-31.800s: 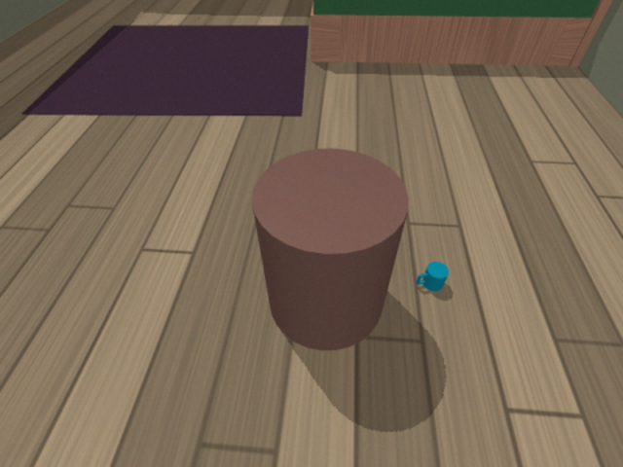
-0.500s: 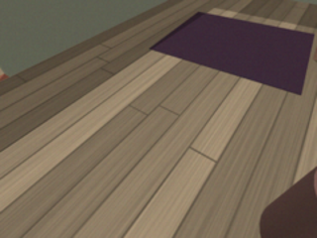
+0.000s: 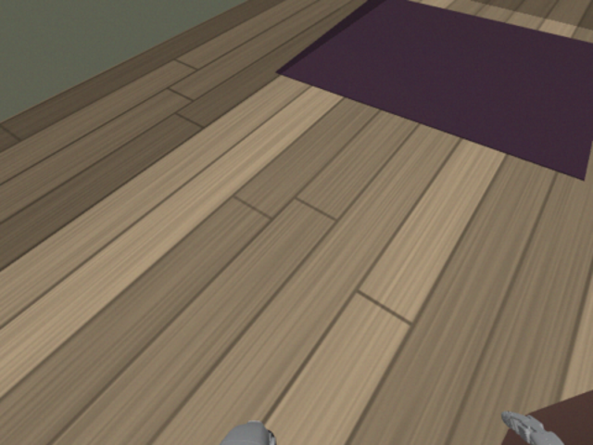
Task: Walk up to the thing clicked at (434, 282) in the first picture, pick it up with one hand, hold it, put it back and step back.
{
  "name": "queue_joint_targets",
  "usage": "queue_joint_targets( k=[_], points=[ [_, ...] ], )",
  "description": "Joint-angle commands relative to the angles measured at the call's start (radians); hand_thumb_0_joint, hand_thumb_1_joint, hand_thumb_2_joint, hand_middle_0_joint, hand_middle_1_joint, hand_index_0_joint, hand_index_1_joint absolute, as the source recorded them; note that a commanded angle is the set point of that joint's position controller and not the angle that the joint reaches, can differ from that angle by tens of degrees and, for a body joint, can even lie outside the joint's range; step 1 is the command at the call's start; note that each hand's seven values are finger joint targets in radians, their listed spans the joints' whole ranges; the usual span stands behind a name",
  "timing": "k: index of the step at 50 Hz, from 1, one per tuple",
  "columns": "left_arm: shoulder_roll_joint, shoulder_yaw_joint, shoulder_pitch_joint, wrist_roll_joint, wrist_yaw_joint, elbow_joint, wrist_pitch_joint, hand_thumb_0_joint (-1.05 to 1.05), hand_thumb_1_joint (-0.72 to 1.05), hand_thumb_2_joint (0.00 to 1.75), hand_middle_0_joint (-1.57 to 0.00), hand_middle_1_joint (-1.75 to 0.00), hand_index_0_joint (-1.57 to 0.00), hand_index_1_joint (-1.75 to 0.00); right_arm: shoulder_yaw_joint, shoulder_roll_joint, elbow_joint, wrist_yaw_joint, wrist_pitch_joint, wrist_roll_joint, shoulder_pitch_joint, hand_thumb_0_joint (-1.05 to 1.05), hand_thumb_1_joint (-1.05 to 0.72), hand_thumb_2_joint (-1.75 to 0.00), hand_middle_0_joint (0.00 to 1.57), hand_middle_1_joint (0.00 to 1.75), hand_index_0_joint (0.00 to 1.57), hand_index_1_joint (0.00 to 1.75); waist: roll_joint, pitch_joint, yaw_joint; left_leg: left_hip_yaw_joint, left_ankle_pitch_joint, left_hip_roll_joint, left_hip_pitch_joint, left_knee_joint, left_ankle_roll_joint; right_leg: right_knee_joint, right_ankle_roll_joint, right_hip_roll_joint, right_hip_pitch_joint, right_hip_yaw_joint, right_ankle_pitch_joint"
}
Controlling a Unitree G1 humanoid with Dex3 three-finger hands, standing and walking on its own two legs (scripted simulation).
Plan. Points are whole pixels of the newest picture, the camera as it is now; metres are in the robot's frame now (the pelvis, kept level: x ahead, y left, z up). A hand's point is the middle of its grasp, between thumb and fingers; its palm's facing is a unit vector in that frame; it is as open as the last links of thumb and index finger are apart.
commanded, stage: walk up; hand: left
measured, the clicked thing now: out of the picture -0.02 -1.16 -0.71
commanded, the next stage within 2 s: none
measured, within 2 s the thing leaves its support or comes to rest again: neither
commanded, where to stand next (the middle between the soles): +0.27 +0.04 m, yaw -25 degrees
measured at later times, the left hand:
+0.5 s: hand (156, 316) +0.32 +0.28 -0.11, palm faces -0.22 -0.84 -0.50, open 7.3 cm
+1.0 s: hand (178, 277) +0.42 +0.28 -0.16, palm faces -0.43 -0.81 -0.39, open 7.3 cm
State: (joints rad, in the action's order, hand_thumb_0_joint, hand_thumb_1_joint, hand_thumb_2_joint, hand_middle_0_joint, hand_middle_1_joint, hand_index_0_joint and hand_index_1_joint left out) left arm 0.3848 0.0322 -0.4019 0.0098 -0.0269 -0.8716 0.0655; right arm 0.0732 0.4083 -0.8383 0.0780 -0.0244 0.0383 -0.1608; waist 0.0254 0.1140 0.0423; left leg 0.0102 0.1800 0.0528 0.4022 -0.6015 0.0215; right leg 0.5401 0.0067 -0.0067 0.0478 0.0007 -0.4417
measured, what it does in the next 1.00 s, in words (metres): walks ahead, turning right: right foot, then left foot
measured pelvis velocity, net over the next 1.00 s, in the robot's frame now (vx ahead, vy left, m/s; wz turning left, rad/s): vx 0.22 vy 0.07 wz -0.43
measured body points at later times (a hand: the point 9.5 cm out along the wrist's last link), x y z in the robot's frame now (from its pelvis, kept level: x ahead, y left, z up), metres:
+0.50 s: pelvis +0.17 +0.02 -0.01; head +0.19 -0.02 +0.44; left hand +0.33 +0.32 -0.08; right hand +0.16 -0.31 -0.14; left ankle +0.13 +0.14 -0.66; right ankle +0.22 -0.11 -0.72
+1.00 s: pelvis +0.22 +0.07 -0.02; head +0.27 +0.07 +0.43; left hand +0.44 +0.32 -0.13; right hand +0.15 -0.27 -0.11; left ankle +0.31 +0.18 -0.72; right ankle +0.16 -0.05 -0.71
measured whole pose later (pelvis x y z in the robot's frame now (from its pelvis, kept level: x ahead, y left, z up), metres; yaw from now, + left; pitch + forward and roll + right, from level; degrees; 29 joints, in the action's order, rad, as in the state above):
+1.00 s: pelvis +0.22 +0.07 -0.02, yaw -25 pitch -1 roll -2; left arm 0.43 0.05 -0.20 0.01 -0.01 -0.85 -0.01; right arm 0.04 0.43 -0.81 0.00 -0.02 0.03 -0.25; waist -0.01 0.13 -0.02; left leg 0.09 0.36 0.14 0.42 -0.81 -0.01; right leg 0.90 -0.02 0.01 0.39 0.01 -0.53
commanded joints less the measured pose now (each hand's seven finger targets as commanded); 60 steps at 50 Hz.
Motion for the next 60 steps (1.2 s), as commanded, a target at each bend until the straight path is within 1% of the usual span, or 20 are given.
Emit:
queue_joint_targets(
  k=[1,6,12,18,20,21,27,32,35,36,37,38,42,47,50,51,52,53,54,60],
  points=[
    [0.181,0.049,-0.016,-0.023,0.04,0.13,0.026,0.0,0.9,0.9,-0.2,-0.3,-0.2,-0.3,0.121,0.342,0.074,-0.035,-0.044,0.0,-0.268,0.0,-0.9,-0.9,0.2,0.3,0.2,0.3,0.241,-0.259,-0.17,-0.585,0.205,0.396,-0.58,0.339,0.187,0.613,-0.059,0.085,0.565,0.022,-0.064],
    [0.226,0.066,-0.081,-0.022,0.018,0.045,0.011,0.0,0.9,0.9,-0.2,-0.3,-0.2,-0.3,0.067,0.211,0.144,-0.041,-0.046,-0.037,-0.075,0.0,-0.9,-0.9,0.2,0.3,0.2,0.3,0.135,-0.051,-0.058,-0.121,-0.014,0.244,-0.259,0.341,0.161,0.591,-0.038,-0.075,0.485,0.051,0.103],
    [0.175,0.065,0.033,-0.007,0.003,0.093,0.013,0.0,0.9,0.9,-0.2,-0.3,-0.2,-0.3,0.066,0.222,0.168,-0.035,-0.038,-0.014,-0.129,0.0,-0.9,-0.9,0.2,0.3,0.2,0.3,0.135,-0.043,-0.1,0.049,-0.283,0.224,-0.292,0.264,0.195,0.217,-0.013,-0.073,0.432,-0.058,0.163],
    [0.239,0.1,-0.084,0.005,0.036,0.061,0.029,0.0,0.9,0.9,-0.2,-0.3,-0.2,-0.3,0.049,0.185,0.231,-0.02,0.005,-0.012,-0.025,0.0,-0.9,-0.9,0.2,0.3,0.2,0.3,-0.013,-0.103,0.006,0.108,0.039,0.172,-0.016,-0.02,0.122,0.048,-0.047,-0.002,0.021,-0.072,0.29],
    [0.383,0.139,-0.177,0.012,0.063,0.085,0.045,0.0,0.9,0.9,-0.2,-0.3,-0.2,-0.3,0.011,0.084,0.234,-0.027,0.007,-0.021,-0.125,0.0,-0.9,-0.9,0.2,0.3,0.2,0.3,-0.352,-0.152,0.043,0.129,0.392,-0.042,0.222,-0.538,0.014,-0.176,-0.194,-0.334,-0.116,0.546,0.246],
    [0.396,0.132,-0.142,-0.004,0.066,0.101,0.04,0.0,0.9,0.9,-0.2,-0.3,-0.2,-0.3,0.039,0.194,0.22,-0.037,0.026,-0.017,-0.119,0.0,-0.9,-0.9,0.2,0.3,0.2,0.3,-0.217,-0.156,0.036,-0.025,0.468,-0.03,0.246,-0.652,0.003,-0.207,-0.327,-0.419,-0.055,0.74,0.232],
    [0.292,0.091,0.053,0.0,0.075,0.149,0.029,0.0,0.9,0.9,-0.2,-0.3,-0.2,-0.3,0.045,0.194,0.12,-0.05,0.044,-0.015,-0.189,0.0,-0.9,-0.9,0.2,0.3,0.2,0.3,-0.148,-0.078,-0.059,-0.039,0.258,0.062,0.092,-0.497,-0.012,-0.091,-0.23,-0.196,0.264,0.254,0.434],
    [0.297,0.078,0.132,0.006,0.062,0.175,0.002,0.0,0.9,0.9,-0.2,-0.3,-0.2,-0.3,0.05,0.183,0.084,-0.067,0.023,-0.034,-0.186,0.0,-0.9,-0.9,0.2,0.3,0.2,0.3,-0.226,-0.143,-0.058,0.046,0.188,-0.005,-0.093,-0.256,-0.016,0.047,-0.22,-0.177,0.373,0.211,0.593],
    [0.246,0.061,0.178,-0.005,0.058,0.187,-0.035,0.0,0.9,0.9,-0.2,-0.3,-0.2,-0.3,0.062,0.21,0.052,-0.083,0.001,-0.024,-0.229,0.0,-0.9,-0.9,0.2,0.3,0.2,0.3,-0.123,-0.14,-0.101,0.016,0.053,-0.015,-0.213,-0.018,0.02,0.229,-0.13,-0.085,0.493,0.164,0.374],
    [0.193,0.047,0.166,-0.01,0.058,0.194,-0.044,0.0,0.9,0.9,-0.2,-0.3,-0.2,-0.3,0.075,0.285,0.062,-0.088,-0.01,-0.005,-0.228,0.0,-0.9,-0.9,0.2,0.3,0.2,0.3,0.072,-0.124,-0.099,-0.292,0.058,0.186,-0.198,0.111,0.073,0.416,-0.062,0.039,0.582,0.128,0.213],
    [0.225,0.058,0.159,-0.009,0.071,0.182,-0.056,0.0,0.9,0.9,-0.2,-0.3,-0.2,-0.3,0.089,0.364,0.082,-0.085,-0.011,-0.032,-0.179,0.0,-0.9,-0.9,0.2,0.3,0.2,0.3,0.216,-0.139,-0.095,-0.536,0.044,0.42,-0.102,0.226,0.238,0.598,-0.036,0.103,0.536,0.096,-0.164],
    [0.268,0.067,0.161,0.002,0.077,0.156,-0.061,0.0,0.9,0.9,-0.2,-0.3,-0.2,-0.3,0.094,0.371,0.089,-0.084,-0.012,-0.029,-0.122,0.0,-0.9,-0.9,0.2,0.3,0.2,0.3,0.162,-0.101,-0.075,-0.594,0.078,0.458,-0.041,0.248,0.298,0.696,-0.033,0.069,0.528,0.167,-0.197],
    [0.248,0.081,0.116,-0.01,0.049,0.09,-0.062,0.0,0.9,0.9,-0.2,-0.3,-0.2,-0.3,0.068,0.309,0.077,-0.103,-0.02,-0.019,-0.071,0.0,-0.9,-0.9,0.2,0.3,0.2,0.3,0.185,-0.07,-0.041,-0.242,-0.058,0.263,-0.099,0.114,0.189,0.629,-0.033,0.016,0.533,0.105,-0.077],
    [0.208,0.081,0.183,0.005,0.027,0.098,-0.056,0.0,0.9,0.9,-0.2,-0.3,-0.2,-0.3,0.062,0.307,0.072,-0.102,-0.021,-0.008,-0.135,0.0,-0.9,-0.9,0.2,0.3,0.2,0.3,0.205,-0.15,-0.081,-0.192,-0.28,0.285,-0.223,0.03,0.21,0.373,-0.019,0.017,0.444,-0.004,-0.127],
    [0.193,0.086,0.089,0.013,0.03,0.045,-0.047,0.0,0.9,0.9,-0.2,-0.3,-0.2,-0.3,0.043,0.289,0.09,-0.096,-0.007,-0.02,-0.056,0.0,-0.9,-0.9,0.2,0.3,0.2,0.3,0.167,-0.179,-0.013,-0.102,-0.226,0.237,-0.1,-0.076,0.152,0.065,-0.044,0.048,0.21,-0.061,0.077],
    [0.224,0.101,0.062,0.02,0.035,0.029,-0.039,0.0,0.9,0.9,-0.2,-0.3,-0.2,-0.3,0.027,0.241,0.088,-0.095,-0.002,-0.024,-0.066,0.0,-0.9,-0.9,0.2,0.3,0.2,0.3,0.09,-0.184,0.006,-0.064,-0.157,0.207,-0.017,-0.175,0.104,-0.025,-0.062,0.026,0.108,0.018,0.115],
    [0.303,0.12,0.075,0.035,0.039,0.042,-0.029,0.0,0.9,0.9,-0.2,-0.3,-0.2,-0.3,0.005,0.178,0.102,-0.096,0.0,-0.032,-0.075,0.0,-0.9,-0.9,0.2,0.3,0.2,0.3,-0.132,-0.165,-0.001,0.011,0.028,0.11,0.164,-0.355,0.033,-0.098,-0.122,-0.147,0.042,0.349,0.179],
    [0.358,0.121,0.145,0.028,0.038,0.073,-0.03,0.0,0.9,0.9,-0.2,-0.3,-0.2,-0.3,0.007,0.172,0.109,-0.111,0.005,-0.041,-0.013,0.0,-0.9,-0.9,0.2,0.3,0.2,0.3,-0.208,-0.141,-0.005,0.025,0.441,0.022,0.21,-0.382,0.006,-0.125,-0.273,-0.31,0.143,0.561,0.248],
    [0.349,0.112,0.179,0.025,0.034,0.081,-0.03,0.0,0.9,0.9,-0.2,-0.3,-0.2,-0.3,0.025,0.225,0.086,-0.119,0.003,-0.031,0.004,0.0,-0.9,-0.9,0.2,0.3,0.2,0.3,-0.168,-0.107,-0.017,-0.034,0.478,0.057,0.12,-0.428,0.003,-0.091,-0.316,-0.333,0.252,0.534,0.312],
    [0.236,0.065,0.297,0.003,0.03,0.072,-0.043,0.0,0.9,0.9,-0.2,-0.3,-0.2,-0.3,0.015,0.204,-0.052,-0.106,-0.037,-0.031,-0.18,0.0,-0.9,-0.9,0.2,0.3,0.2,0.3,-0.147,-0.141,-0.112,0.01,0.057,0.008,-0.229,0.036,0.023,0.122,-0.136,-0.116,0.379,0.176,0.376]
  ],
)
